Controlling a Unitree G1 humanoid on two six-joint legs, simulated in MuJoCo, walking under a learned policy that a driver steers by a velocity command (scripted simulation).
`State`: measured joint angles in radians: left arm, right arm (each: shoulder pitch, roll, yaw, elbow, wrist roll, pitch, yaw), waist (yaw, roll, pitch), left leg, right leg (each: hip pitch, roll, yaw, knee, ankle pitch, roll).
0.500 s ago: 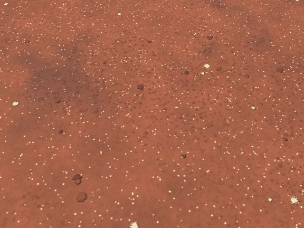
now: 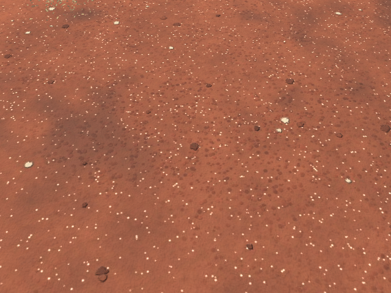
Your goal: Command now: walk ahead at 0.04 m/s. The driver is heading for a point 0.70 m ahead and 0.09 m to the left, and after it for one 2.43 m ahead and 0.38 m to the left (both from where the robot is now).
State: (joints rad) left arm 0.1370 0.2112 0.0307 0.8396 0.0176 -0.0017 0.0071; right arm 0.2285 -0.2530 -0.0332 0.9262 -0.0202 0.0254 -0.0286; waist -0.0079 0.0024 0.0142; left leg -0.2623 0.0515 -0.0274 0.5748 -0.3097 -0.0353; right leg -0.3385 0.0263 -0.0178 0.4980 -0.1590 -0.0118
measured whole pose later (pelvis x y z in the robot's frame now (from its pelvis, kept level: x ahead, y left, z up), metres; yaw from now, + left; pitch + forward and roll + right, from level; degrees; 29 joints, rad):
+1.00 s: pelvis +0.23 +0.00 +0.00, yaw +0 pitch +1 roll -1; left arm 0.44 0.21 0.03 1.10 -0.01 -0.08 0.01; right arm -0.02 -0.24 -0.05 0.89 0.03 -0.07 0.03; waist 0.09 0.03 0.03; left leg -0.62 0.08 0.02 0.60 0.00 0.02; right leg 0.14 0.03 -0.04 0.15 -0.31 -0.03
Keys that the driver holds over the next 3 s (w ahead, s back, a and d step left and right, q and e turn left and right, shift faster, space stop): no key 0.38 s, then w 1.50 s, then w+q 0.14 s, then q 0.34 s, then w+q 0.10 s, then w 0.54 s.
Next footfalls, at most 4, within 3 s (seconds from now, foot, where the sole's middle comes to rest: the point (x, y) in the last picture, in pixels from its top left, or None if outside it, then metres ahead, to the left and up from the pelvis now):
1.10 left None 0.49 0.13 -0.77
1.66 right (227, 216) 0.81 -0.11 -0.77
2.18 left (169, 157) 1.11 0.13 -0.77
2.68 right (214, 142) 1.20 -0.08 -0.77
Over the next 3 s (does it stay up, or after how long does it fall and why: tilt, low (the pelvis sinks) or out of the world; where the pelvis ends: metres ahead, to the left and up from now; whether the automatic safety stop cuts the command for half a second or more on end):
stays up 1.21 0.06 0.01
